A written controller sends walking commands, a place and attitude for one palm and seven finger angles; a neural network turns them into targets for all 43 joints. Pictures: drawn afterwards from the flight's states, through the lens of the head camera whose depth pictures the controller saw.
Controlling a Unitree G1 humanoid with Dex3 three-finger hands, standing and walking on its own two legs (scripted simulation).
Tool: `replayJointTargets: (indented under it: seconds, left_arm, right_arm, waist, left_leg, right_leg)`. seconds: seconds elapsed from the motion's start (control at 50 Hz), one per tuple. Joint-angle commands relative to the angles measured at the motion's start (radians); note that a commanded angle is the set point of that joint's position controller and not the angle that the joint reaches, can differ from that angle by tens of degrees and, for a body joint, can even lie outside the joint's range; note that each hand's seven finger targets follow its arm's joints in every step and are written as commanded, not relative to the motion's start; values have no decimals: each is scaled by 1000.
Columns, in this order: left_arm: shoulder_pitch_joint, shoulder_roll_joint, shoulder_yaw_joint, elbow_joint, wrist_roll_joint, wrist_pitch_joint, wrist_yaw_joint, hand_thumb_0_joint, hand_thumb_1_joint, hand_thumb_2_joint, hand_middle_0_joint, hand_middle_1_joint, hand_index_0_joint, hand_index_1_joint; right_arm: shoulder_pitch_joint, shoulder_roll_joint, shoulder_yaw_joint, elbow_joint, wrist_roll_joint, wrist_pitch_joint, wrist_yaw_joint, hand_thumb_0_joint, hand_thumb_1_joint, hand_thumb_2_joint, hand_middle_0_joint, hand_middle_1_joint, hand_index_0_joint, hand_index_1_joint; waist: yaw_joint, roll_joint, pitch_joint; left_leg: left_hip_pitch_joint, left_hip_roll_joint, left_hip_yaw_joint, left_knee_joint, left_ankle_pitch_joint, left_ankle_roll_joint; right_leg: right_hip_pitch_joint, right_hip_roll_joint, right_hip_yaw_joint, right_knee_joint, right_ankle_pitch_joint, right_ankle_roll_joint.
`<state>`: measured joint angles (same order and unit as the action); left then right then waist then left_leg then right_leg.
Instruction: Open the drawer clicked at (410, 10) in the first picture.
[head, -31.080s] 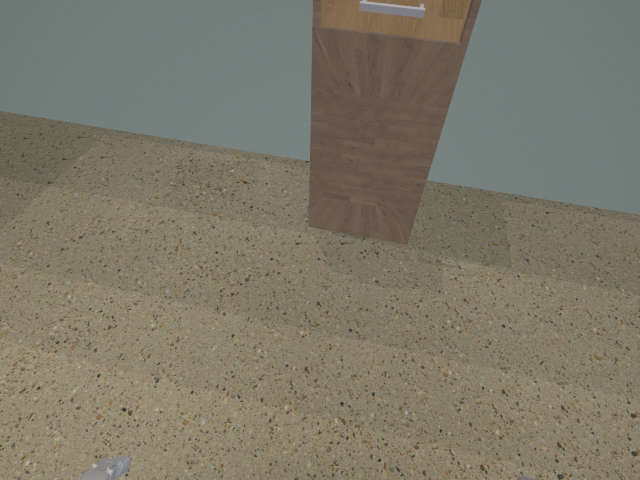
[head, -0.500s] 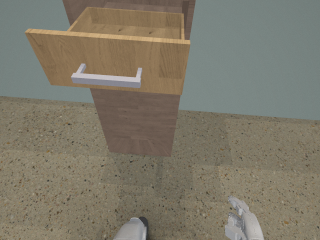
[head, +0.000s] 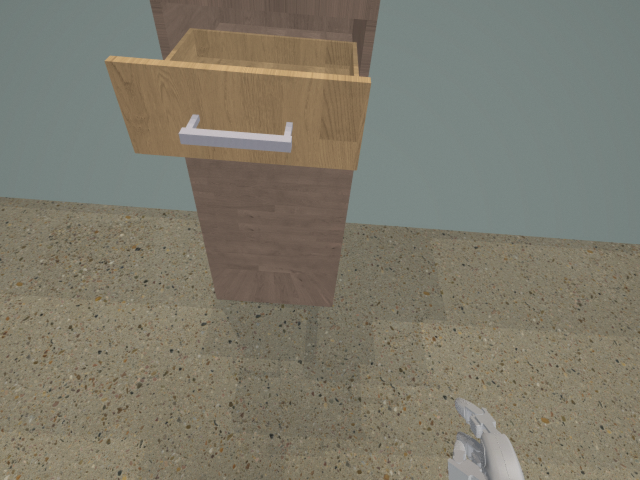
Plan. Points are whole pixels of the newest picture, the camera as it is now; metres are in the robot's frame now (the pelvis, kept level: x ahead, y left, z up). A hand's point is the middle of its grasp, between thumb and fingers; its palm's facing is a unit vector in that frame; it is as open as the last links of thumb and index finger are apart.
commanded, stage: stop stepping back and stand still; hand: left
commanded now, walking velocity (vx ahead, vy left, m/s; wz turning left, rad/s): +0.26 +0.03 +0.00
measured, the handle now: (239, 132) +0.57 +0.15 +0.15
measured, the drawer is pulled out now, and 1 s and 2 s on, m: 0.27 0.27 0.27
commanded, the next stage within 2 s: let the arm hang, fingers relaxed in 1.84 s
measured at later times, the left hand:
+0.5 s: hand out of the picture +0.19 +0.23 +0.30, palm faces +0.49 -0.69 -0.54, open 7.4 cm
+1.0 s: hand out of the picture +0.15 +0.26 +0.30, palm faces +0.49 -0.67 -0.55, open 7.4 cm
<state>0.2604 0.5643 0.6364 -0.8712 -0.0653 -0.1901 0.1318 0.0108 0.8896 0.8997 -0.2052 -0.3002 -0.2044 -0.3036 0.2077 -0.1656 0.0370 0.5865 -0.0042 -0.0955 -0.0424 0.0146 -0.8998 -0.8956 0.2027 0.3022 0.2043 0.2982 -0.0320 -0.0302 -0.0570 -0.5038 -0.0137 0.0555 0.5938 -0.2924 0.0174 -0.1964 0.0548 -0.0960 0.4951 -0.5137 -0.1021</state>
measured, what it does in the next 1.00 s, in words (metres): steps on the spot: left foot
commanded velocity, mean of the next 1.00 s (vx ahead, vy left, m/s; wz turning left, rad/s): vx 0.04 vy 0.01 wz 0.00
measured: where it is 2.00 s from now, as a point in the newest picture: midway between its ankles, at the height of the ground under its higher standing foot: outside the picture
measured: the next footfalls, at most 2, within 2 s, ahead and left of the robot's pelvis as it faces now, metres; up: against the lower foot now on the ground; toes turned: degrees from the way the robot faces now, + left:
left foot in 0.30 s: +0.06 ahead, +0.17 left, +0.00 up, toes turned +6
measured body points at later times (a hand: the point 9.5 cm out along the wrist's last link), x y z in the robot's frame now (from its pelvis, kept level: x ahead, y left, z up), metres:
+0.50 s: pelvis +0.01 +0.04 -0.01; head +0.06 +0.07 +0.44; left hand +0.16 +0.26 +0.33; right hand +0.17 -0.18 -0.09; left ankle +0.01 +0.17 -0.73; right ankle -0.03 -0.06 -0.73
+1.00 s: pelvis -0.02 +0.06 +0.00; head +0.02 +0.10 +0.45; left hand +0.12 +0.30 +0.33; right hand +0.16 -0.17 -0.07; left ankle +0.02 +0.17 -0.73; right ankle -0.03 -0.06 -0.73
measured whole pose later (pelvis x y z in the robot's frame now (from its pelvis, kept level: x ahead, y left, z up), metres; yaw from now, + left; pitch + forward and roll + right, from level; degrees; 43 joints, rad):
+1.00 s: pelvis -0.02 +0.06 +0.00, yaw +1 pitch +2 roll -2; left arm 0.44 0.64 0.70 -0.99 -0.06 -0.31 0.13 0.02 0.88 0.90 -0.22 -0.30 -0.22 -0.31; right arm 0.22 -0.19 0.00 0.58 0.01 -0.12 -0.05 0.02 -0.90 -0.90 0.20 0.30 0.20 0.30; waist 0.01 -0.05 0.05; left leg -0.37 0.05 0.06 0.59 -0.25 0.02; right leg -0.26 -0.02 -0.10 0.52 -0.29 0.01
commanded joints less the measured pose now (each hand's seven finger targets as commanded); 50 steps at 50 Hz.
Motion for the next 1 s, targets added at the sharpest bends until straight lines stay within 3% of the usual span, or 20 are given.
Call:
replayJointTargets:
  seconds: [0.0, 0.02, 0.06, 0.12, 0.2, 0.22, 0.26, 0.3, 0.32, 0.36, 0.42, 0.48, 0.52, 0.56, 0.62, 0.68, 0.72, 0.86, 0.92, 0.98]
  left_arm:
    - [-298, 341, 250, 37, -11, -87, 34, 0, 900, 900, -200, -300, -200, -300]
    - [-330, 299, 202, 99, -8, -87, 37, 0, 900, 900, -200, -300, -200, -300]
    - [-328, 239, 143, 288, -3, -57, 25, 0, 900, 900, -200, -300, -200, -300]
    - [-391, 197, 30, 466, -2, -32, 5, 0, 900, 900, -200, -300, -200, -300]
    - [-367, 143, -67, 368, 7, -9, 7, 0, 900, 900, -200, -300, -200, -300]
    - [-319, 76, -126, 295, 5, -6, 4, 0, 900, 900, -200, -300, -200, -300]
    - [-256, 104, -79, 80, -5, -25, 10, 0, 900, 900, -200, -300, -200, -300]
    - [-201, 217, 44, -183, -8, -74, 23, 0, 900, 900, -200, -300, -200, -300]
    - [-125, 223, 86, -255, -1, -99, 25, 0, 900, 900, -200, -300, -200, -300]
    - [-46, 286, 177, -434, 7, -135, 31, 0, 900, 900, -200, -300, -200, -300]
    - [26, 330, 264, -448, -2, -161, 57, 0, 900, 900, -200, -300, -200, -300]
    - [-92, 329, 301, 13, -16, -147, 78, 0, 900, 900, -200, -300, -200, -300]
    - [-233, 324, 259, 327, -23, -128, 75, 0, 900, 900, -200, -300, -200, -300]
    - [-317, 324, 242, 293, -11, -111, 58, 0, 900, 900, -200, -300, -200, -300]
    - [-178, 274, 208, 427, -10, -68, 27, 0, 900, 900, -200, -300, -200, -300]
    - [-55, 179, 111, 326, -12, -49, -7, 0, 900, 900, -200, -300, -200, -300]
    - [-12, 130, 46, 141, -9, -52, -14, 0, 900, 900, -200, -300, -200, -300]
    - [104, 272, 205, -483, -9, -156, 42, 0, 900, 900, -200, -300, -200, -300]
    - [98, 300, 261, -386, -11, -171, 61, 0, 900, 900, -200, -300, -200, -300]
    - [-138, 276, 243, 257, -22, -155, 63, 0, 900, 900, -200, -300, -200, -300]
  right_arm:
    - [-108, -161, -71, -53, -9, -9, -23, 0, -900, -900, 200, 300, 200, 300]
    - [-100, -140, -73, -68, 15, -16, -21, 0, -900, -900, 200, 300, 200, 300]
    - [-95, -157, -73, -74, 31, -9, -25, 0, -900, -900, 200, 300, 200, 300]
    - [-122, -160, -50, -73, 42, -5, -40, 0, -900, -900, 200, 300, 200, 300]
    - [-106, -176, -63, -75, 30, -23, -59, 0, -900, -900, 200, 300, 200, 300]
    - [-90, -167, -54, -84, 27, -26, -54, 0, -900, -900, 200, 300, 200, 300]
    - [-90, -183, -66, -116, 23, -40, -46, 0, -900, -900, 200, 300, 200, 300]
    - [-95, -211, -89, -150, 29, -49, -36, 0, -900, -900, 200, 300, 200, 300]
    - [-75, -185, -86, -148, 23, -60, -22, 0, -900, -900, 200, 300, 200, 300]
    - [-74, -154, -82, -142, 6, -84, 1, 0, -900, -900, 200, 300, 200, 300]
    - [-74, -146, -81, -120, 2, -107, 8, 0, -900, -900, 200, 300, 200, 300]
    - [-49, -146, -77, -81, 28, -91, 4, 0, -900, -900, 200, 300, 200, 300]
    - [-16, -159, -88, -62, 42, -56, 6, 0, -900, -900, 200, 300, 200, 300]
    - [-32, -162, -83, -51, 53, -26, 5, 0, -900, -900, 200, 300, 200, 300]
    - [-71, -150, -64, -72, 60, -8, -1, 0, -900, -900, 200, 300, 200, 300]
    - [-91, -174, -74, -91, 55, -7, 7, 0, -900, -900, 200, 300, 200, 300]
    - [-105, -183, -79, -119, 46, -8, 14, 0, -900, -900, 200, 300, 200, 300]
    - [-105, -153, -74, -196, 18, -68, -2, 0, -900, -900, 200, 300, 200, 300]
    - [-78, -140, -75, -148, 12, -86, -15, 0, -900, -900, 200, 300, 200, 300]
    - [-43, -157, -85, -95, 25, -72, -21, 0, -900, -900, 200, 300, 200, 300]
  waist:
    - [-5, 22, 23]
    - [-11, -43, -58]
    - [-14, -9, 35]
    - [11, -12, 147]
    - [33, -65, 157]
    - [29, -61, 121]
    - [18, -35, 65]
    - [21, 106, -55]
    - [28, 179, -137]
    - [32, 339, -191]
    - [45, 433, -206]
    - [4, 296, -197]
    - [-30, 13, -206]
    - [-22, -125, -148]
    - [9, -121, -63]
    - [9, -118, -35]
    - [11, 25, -66]
    - [45, 310, -215]
    - [40, 350, -198]
    - [8, 298, -149]
  left_leg:
    - [-280, 68, -74, 580, -80, -59]
    - [-271, 89, -86, 561, -39, -49]
    - [-188, 104, -80, 525, 63, -30]
    - [-49, 106, -20, 317, 26, -10]
    - [190, 66, 65, 57, -54, 11]
    - [217, 50, 72, -10, -65, 18]
    - [276, 94, -13, -117, -13, 41]
    - [417, 235, -211, -128, 337, 97]
    - [454, 254, -237, -100, 534, 113]
    - [502, 257, -202, -124, 733, 94]
    - [416, 238, -87, -106, 665, 45]
    - [254, 187, -5, -39, 459, -3]
    - [232, 111, 40, 94, 382, -47]
    - [134, 69, 21, 126, 119, -46]
    - [130, 67, 3, -14, 14, -17]
    - [248, 105, -30, -66, 378, 4]
    - [312, 152, -67, -99, 614, 22]
    - [271, 154, -94, -143, 465, 6]
    - [250, 167, -84, -148, 415, -4]
    - [255, 173, -62, -141, 328, -14]
  right_leg:
    - [26, -443, 485, -358, 95, -146]
    - [95, -414, 448, -303, 39, -133]
    - [-107, -351, 344, -332, -111, -92]
    - [-237, -325, 222, -329, -121, -51]
    - [-257, -284, 174, -266, -124, -28]
    - [-200, -261, 145, -220, -64, -18]
    - [-147, -197, 100, -72, 144, 30]
    - [-161, -102, 14, 164, 378, 105]
    - [-188, -72, 0, 220, 361, 113]
    - [-228, -49, -7, 283, 126, 103]
    - [-109, -55, -16, 154, 162, 92]
    - [111, -96, 63, 17, 585, 67]
    - [179, -208, 220, 5, 1077, 29]
    - [248, -262, 211, -15, 1243, 24]
    - [217, -260, 137, -44, 1128, 46]
    - [93, -176, 41, -61, 847, 105]
    - [59, -124, 11, -16, 735, 124]
    - [71, -67, 16, 62, 457, 108]
    - [67, -69, 15, 55, 407, 102]
    - [49, -79, 50, -13, 411, 99]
